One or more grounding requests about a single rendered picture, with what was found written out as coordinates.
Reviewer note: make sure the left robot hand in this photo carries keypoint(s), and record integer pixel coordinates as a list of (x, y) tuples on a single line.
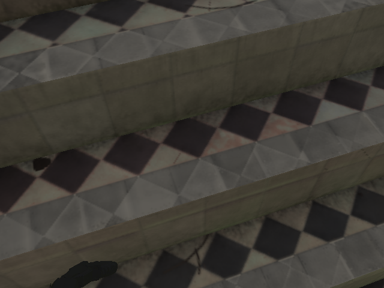
[(83, 273)]

